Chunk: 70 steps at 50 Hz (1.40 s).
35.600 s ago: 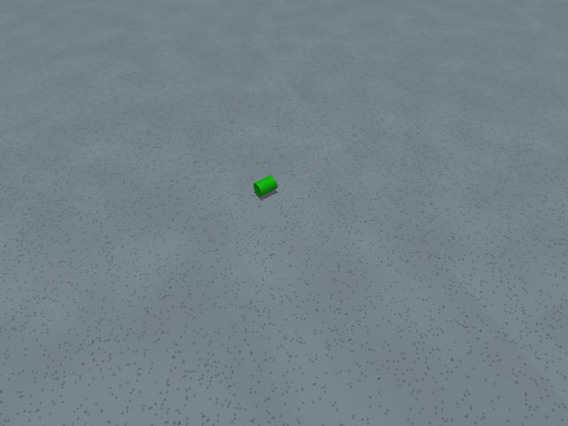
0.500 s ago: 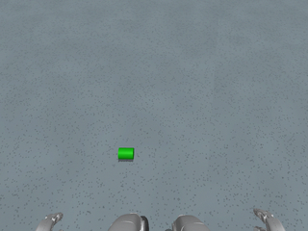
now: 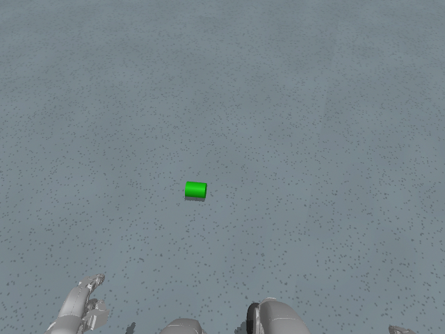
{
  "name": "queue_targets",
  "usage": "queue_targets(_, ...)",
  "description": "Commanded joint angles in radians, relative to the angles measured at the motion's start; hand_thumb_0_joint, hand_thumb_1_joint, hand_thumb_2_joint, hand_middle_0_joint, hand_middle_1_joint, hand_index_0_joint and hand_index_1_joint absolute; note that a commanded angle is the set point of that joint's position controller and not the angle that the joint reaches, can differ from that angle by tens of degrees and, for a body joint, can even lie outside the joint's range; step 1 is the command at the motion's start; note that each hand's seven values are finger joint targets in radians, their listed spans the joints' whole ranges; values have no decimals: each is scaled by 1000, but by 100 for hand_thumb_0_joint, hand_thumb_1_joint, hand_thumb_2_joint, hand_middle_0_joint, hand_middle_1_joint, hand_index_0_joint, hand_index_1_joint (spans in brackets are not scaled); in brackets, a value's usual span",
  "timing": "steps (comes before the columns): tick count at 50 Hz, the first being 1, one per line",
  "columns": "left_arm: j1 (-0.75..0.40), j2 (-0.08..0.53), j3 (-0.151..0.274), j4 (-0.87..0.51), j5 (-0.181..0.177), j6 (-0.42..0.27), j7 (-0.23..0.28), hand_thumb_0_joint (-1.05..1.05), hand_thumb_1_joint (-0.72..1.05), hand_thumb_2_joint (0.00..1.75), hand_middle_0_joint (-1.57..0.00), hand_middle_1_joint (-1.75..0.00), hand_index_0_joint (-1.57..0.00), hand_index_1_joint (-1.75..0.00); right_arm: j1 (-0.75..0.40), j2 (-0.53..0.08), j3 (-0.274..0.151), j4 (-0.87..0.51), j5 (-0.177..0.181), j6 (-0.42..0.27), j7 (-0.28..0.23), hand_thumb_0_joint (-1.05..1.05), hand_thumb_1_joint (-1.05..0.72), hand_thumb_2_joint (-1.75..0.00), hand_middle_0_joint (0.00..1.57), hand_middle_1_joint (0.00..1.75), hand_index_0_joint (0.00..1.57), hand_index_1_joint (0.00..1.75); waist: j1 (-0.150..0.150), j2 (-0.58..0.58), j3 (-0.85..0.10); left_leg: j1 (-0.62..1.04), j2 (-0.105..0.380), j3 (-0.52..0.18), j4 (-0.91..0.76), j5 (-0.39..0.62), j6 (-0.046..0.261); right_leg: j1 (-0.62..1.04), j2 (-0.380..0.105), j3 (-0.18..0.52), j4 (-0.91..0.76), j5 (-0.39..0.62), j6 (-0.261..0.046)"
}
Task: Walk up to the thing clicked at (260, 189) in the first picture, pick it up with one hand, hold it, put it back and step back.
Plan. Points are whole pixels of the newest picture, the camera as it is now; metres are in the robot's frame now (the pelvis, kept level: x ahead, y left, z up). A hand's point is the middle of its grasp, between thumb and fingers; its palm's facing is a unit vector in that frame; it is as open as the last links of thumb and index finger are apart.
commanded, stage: step back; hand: left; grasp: from above
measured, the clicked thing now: (196, 189) +0.72 +0.17 -0.72
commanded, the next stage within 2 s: stand in 2.00 s
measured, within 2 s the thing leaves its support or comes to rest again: neither
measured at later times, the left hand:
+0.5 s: hand out of the picture -0.09 +0.23 -0.13, palm faces -0.09 -0.91 -0.40, open 7.4 cm
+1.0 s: hand out of the picture -0.24 +0.22 -0.14, palm faces -0.05 -0.93 -0.35, open 7.4 cm
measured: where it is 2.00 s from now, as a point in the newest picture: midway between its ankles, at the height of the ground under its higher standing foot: outside the picture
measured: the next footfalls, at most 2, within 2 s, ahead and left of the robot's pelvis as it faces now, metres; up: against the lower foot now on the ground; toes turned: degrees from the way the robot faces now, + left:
right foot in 0.38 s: -0.14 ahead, -0.16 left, +0.00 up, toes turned -2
left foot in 0.72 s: -0.22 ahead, +0.08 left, +0.00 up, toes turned -3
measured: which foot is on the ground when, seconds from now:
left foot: down 0.00-0.42, up 0.44-0.70, down 0.72-1.00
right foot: down 0.00-0.02, up 0.04-0.36, down 0.38-0.76, up 0.78-1.00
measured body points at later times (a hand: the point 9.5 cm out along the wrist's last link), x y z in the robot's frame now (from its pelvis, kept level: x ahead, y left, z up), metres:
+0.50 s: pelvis -0.17 -0.03 +0.00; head -0.12 -0.05 +0.45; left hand -0.09 +0.28 -0.11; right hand -0.05 -0.36 -0.11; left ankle -0.08 +0.11 -0.68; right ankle -0.18 -0.16 -0.72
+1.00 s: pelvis -0.34 -0.04 +0.01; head -0.30 -0.02 +0.46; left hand -0.23 +0.27 -0.12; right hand -0.24 -0.36 -0.09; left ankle -0.26 +0.08 -0.72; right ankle -0.40 -0.19 -0.67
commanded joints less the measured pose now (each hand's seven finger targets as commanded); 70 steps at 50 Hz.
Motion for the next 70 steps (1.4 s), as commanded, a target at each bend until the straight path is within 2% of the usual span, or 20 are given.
queue_targets(1,44,171,58,-79,-16,0,9,0,90,90,-20,-30,-20,-30,62,-316,-92,-73,-41,-22,-5,0,-90,-90,20,30,20,30,-4,262,-228,99,368,-438,-325,280,160,-110,96,85,189,-303,2)
queue_targets(3,-16,244,92,-64,3,3,25,0,90,90,-20,-30,-20,-30,-58,-347,-99,-112,-33,-32,-11,0,-90,-90,20,30,20,30,-26,248,-144,-222,499,-524,-364,282,313,11,92,247,574,-415,16)
queue_targets(6,89,206,91,-12,-22,5,13,0,90,90,-20,-30,-20,-30,-125,-225,-59,-136,-39,-37,-17,0,-90,-90,20,30,20,30,55,114,-154,-104,277,-179,-262,467,186,-72,152,258,669,-272,8)
queue_targets(17,166,185,72,35,-14,-27,7,0,90,90,-20,-30,-20,-30,-50,-261,-78,-154,-23,-6,-10,0,-90,-90,20,30,20,30,-3,266,-301,105,287,-145,-90,511,207,126,37,81,-65,-209,43)
queue_targets(20,248,239,89,86,9,-36,3,0,90,90,-20,-30,-20,-30,-80,-223,-67,-166,-4,13,-2,0,-90,-90,20,30,20,30,30,117,-294,-161,181,-86,21,202,88,295,-23,183,-225,-58,-25)
queue_targets(22,121,434,126,12,20,-30,2,0,90,90,-20,-30,-20,-30,-116,-186,-67,-192,-1,13,-22,0,-90,-90,20,30,20,30,79,-313,-187,-274,-37,-56,427,-256,-15,-8,-386,632,-374,-125,-271)
queue_targets(23,36,409,122,-16,10,-33,9,0,90,90,-20,-30,-20,-30,-90,-225,-85,-172,-1,12,-24,0,-90,-90,20,30,20,30,38,-280,-121,-212,13,-124,535,-226,-11,-158,-403,632,-407,-165,-276)
queue_targets(26,-50,259,87,-27,11,-39,18,0,90,90,-20,-30,-20,-30,-2,-177,-57,-111,14,6,-10,0,-90,-90,20,30,20,30,-30,-120,-151,-250,-85,-105,580,-90,1,36,-167,227,-227,187,-151)
queue_targets(34,73,244,82,-44,2,-14,35,0,90,90,-20,-30,-20,-30,44,-138,-42,-112,-15,-28,-17,0,-90,-90,20,30,20,30,33,-184,-273,-191,20,29,-60,-49,-8,395,-189,223,-11,468,-151)
queue_targets(36,37,227,66,-62,-10,3,28,0,90,90,-20,-30,-20,-30,110,-159,-57,-78,-22,-26,-15,0,-90,-90,20,30,20,30,5,-109,-275,-5,28,13,-276,229,10,233,-152,204,55,293,-88)
queue_targets(38,53,168,48,-71,-23,5,29,0,90,90,-20,-30,-20,-30,31,-329,-88,-104,-36,-20,-8,0,-90,-90,20,30,20,30,30,269,-256,76,378,-438,-292,462,175,-119,94,58,321,-381,0)
queue_targets(40,5,258,76,-43,-14,11,40,0,90,90,-20,-30,-20,-30,-40,-351,-96,-124,-31,-27,-15,0,-90,-90,20,30,20,30,-6,248,-187,-203,479,-514,-326,358,305,14,65,239,607,-420,7)
queue_targets(43,90,222,74,6,-28,12,25,0,90,90,-20,-30,-20,-30,-104,-221,-57,-144,-37,-26,-20,0,-90,-90,20,30,20,30,61,144,-191,-101,282,-178,-232,503,208,-47,124,245,693,-289,9)
queue_targets(49,96,202,49,40,-12,-47,0,0,90,90,-20,-30,-20,-30,-17,-214,-69,-115,-34,-23,8,0,-90,-90,20,30,20,30,-32,227,-263,120,247,-167,-252,-101,197,17,40,92,71,-328,48)
queue_targets(52,203,192,59,140,-7,-83,10,0,90,90,-20,-30,-20,-30,-30,-240,-74,-94,-35,8,19,0,-90,-90,20,30,20,30,18,217,-276,23,226,-105,-128,-59,165,246,59,30,-371,-198,2)
queue_targets(54,202,270,82,162,21,-96,17,0,90,90,-20,-30,-20,-30,0,-119,-38,-107,-22,7,22,0,-90,-90,20,30,20,30,6,-56,-204,-336,81,-3,127,-137,42,389,-107,392,-371,-302,-63)
queue_targets(56,61,404,104,103,30,-89,19,0,90,90,-20,-30,-20,-30,-92,-196,-68,-109,-27,1,10,0,-90,-90,20,30,20,30,57,-152,-40,-241,67,-130,271,-171,-15,-122,-387,680,-493,-766,-224)
queue_targets(59,-11,258,67,101,14,-111,17,0,90,90,-20,-30,-20,-30,-39,-179,-60,-51,-5,-18,33,0,-90,-90,20,30,20,30,-12,-60,-19,-225,19,-93,246,7,-19,34,-172,312,-403,-381,-130)
queue_targets(68,104,273,67,119,3,-86,-5,0,90,90,-20,-30,-20,-30,46,-166,-64,0,-25,-67,40,0,-90,-90,20,30,20,30,15,-108,-141,5,3,56,-228,37,5,175,-167,187,-195,-149,-112)
queue_targets(70,108,160,32,105,-13,-87,-6,0,90,90,-20,-30,-20,-30,147,-256,-97,25,-35,-85,26,0,-90,-90,20,30,20,30,-26,199,-247,241,241,-363,-351,-1,105,-48,-6,20,203,-110,-20)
